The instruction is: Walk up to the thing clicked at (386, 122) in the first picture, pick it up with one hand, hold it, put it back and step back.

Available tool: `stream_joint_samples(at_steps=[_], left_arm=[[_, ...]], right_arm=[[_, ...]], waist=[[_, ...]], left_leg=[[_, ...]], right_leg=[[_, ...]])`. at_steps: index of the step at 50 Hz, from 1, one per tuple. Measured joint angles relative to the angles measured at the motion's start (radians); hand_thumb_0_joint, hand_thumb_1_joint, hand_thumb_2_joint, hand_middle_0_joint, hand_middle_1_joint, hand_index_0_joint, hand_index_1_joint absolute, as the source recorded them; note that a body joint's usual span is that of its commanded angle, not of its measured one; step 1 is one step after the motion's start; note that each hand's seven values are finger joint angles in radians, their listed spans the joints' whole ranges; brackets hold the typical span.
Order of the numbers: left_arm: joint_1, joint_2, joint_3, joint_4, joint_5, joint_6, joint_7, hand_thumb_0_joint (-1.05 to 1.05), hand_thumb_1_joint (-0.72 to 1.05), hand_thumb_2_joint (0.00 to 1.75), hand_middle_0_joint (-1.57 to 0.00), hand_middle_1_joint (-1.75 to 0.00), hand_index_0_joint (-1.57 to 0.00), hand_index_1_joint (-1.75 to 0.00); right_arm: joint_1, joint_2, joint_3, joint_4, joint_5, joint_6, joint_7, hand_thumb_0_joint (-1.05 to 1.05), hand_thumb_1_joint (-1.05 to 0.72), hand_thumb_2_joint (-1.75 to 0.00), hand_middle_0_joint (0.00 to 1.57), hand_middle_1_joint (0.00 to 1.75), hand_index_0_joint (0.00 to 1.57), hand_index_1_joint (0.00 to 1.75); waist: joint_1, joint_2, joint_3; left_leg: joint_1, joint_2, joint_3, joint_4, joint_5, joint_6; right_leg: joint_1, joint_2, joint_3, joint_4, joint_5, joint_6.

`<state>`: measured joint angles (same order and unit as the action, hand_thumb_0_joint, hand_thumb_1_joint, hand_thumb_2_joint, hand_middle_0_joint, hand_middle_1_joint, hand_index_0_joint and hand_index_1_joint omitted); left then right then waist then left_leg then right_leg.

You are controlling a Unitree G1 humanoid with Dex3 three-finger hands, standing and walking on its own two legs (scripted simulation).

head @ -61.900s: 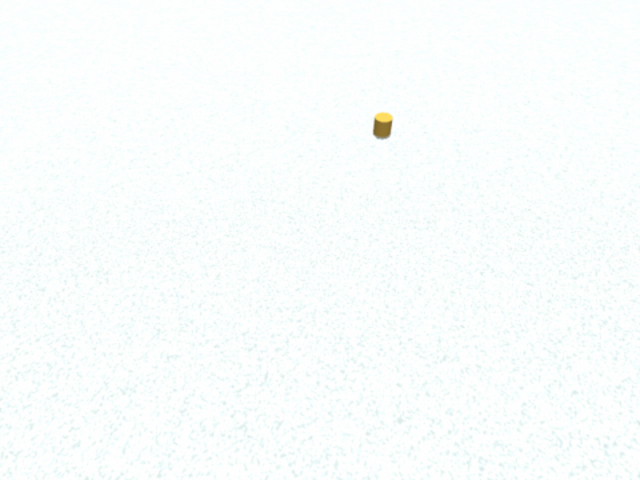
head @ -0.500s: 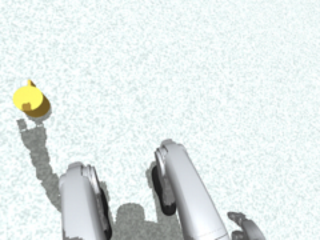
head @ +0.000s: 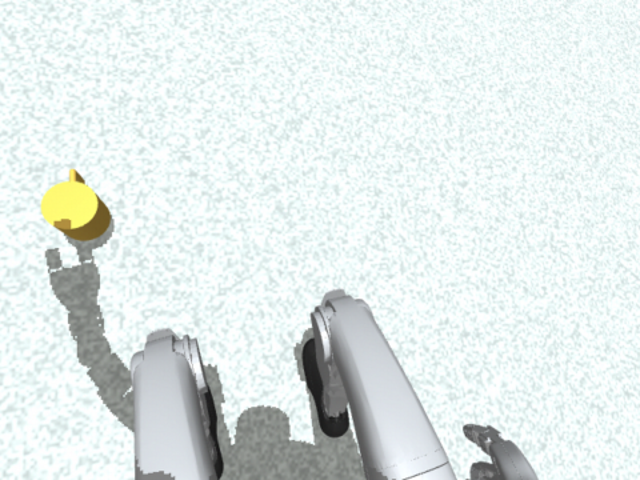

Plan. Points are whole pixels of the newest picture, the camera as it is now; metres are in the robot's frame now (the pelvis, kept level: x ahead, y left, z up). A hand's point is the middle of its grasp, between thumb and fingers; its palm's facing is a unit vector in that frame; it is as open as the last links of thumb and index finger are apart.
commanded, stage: go down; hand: left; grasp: from above
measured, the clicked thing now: (78, 204) +0.59 +0.30 -0.45
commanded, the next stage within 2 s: approach in 1.64 s
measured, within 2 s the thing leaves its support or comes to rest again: neither
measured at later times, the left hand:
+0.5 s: hand out of the picture +0.53 +0.36 -0.01, palm faces -0.43 -0.07 -0.90, open 14.0 cm
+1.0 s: hand out of the picture +0.53 +0.36 -0.01, palm faces -0.44 -0.08 -0.90, open 14.1 cm
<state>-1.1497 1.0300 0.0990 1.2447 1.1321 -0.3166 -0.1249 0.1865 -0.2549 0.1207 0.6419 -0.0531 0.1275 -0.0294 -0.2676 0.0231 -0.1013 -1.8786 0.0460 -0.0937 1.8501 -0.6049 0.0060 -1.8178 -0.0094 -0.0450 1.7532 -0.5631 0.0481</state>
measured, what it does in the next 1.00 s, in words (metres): stands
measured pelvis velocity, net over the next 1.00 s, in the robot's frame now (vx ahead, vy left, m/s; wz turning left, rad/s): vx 0.01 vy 0.00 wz -0.01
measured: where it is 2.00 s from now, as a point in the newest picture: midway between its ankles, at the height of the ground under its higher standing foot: (269, 425)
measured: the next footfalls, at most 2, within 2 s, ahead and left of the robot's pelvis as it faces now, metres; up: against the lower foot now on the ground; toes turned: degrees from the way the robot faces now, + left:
none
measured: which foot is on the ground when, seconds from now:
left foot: down 0.00-1.00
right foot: down 0.00-1.00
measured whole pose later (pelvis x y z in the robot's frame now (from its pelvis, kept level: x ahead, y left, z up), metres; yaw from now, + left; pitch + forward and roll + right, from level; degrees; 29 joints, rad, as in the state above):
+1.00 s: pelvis +0.01 +0.00 +0.03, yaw +0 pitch +35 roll -7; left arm -1.15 1.04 0.09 1.31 1.16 -0.33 -0.08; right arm 0.20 -0.25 0.12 0.65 -0.05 0.13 -0.02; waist -0.28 0.03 -0.11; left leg -1.78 0.06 -0.08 1.76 -0.60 0.01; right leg -1.72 0.00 -0.04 1.66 -0.55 0.05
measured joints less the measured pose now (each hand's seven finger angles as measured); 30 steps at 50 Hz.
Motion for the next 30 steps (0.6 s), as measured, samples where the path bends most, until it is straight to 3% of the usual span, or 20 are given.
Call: stream_joint_samples(at_steps=[17,30], left_arm=[[0.014,-0.008,-0.002,0.032,0.026,-0.009,0.042,0.00,-0.52,0.96,-0.07,-1.13,-0.09,-1.10],[0.006,0.001,0.000,0.038,0.032,-0.004,0.038,0.00,-0.54,0.97,-0.07,-1.12,-0.09,-1.10]], right_arm=[[-0.006,0.009,-0.002,0.002,-0.001,0.005,0.014,0.00,-0.93,-0.91,0.20,0.30,0.20,0.30],[0.021,0.013,0.004,0.009,0.003,0.009,0.013,0.00,-0.93,-0.91,0.20,0.30,0.20,0.30]], waist=[[0.003,0.006,-0.004],[-0.007,0.006,-0.002]], left_leg=[[0.056,0.005,0.004,-0.046,0.001,0.004],[0.068,0.007,0.008,-0.062,0.007,0.008]], right_leg=[[0.057,0.004,0.001,-0.052,0.006,0.002],[0.071,0.006,0.003,-0.073,0.016,0.002]])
